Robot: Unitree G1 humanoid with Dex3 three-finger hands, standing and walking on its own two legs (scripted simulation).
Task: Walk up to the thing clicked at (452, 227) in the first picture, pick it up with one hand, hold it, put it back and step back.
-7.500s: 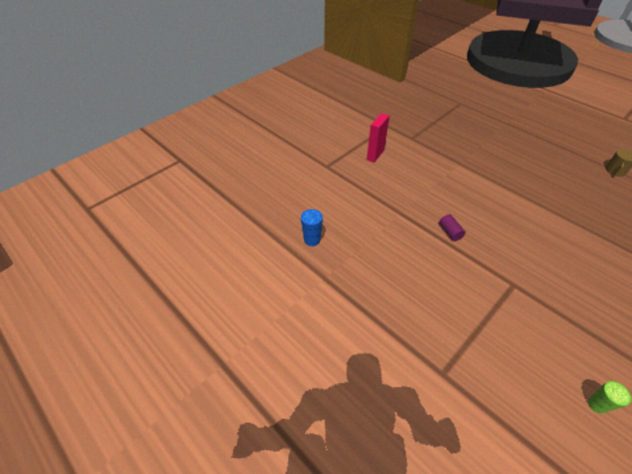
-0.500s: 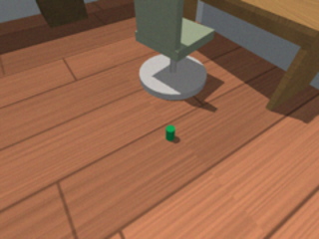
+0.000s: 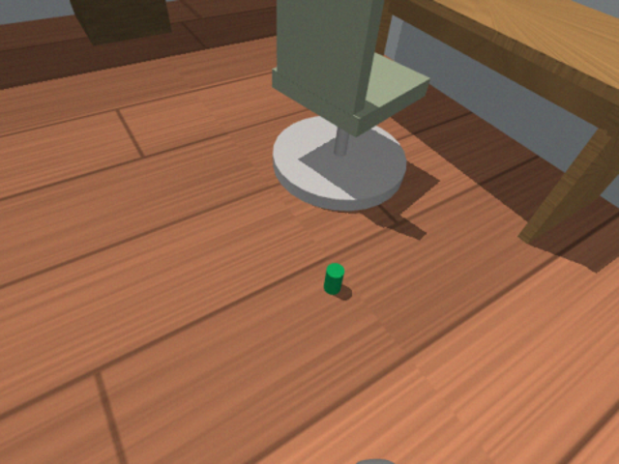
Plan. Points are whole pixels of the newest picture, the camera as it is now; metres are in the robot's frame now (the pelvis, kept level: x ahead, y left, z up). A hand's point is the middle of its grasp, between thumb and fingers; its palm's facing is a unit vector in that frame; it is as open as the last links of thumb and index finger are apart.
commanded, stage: walk up
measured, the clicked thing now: out of the picture -0.84 -0.99 -0.74
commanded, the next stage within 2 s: stand in 1.46 s
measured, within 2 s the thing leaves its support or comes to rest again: neither
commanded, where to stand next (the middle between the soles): +0.30 -0.05 m, yaw -2 degrees
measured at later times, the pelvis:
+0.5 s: pelvis +0.17 -0.06 +0.00, yaw -3 degrees
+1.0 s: pelvis +0.23 -0.06 -0.02, yaw -2 degrees
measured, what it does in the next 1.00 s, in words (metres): walks ahead: right foot, then left foot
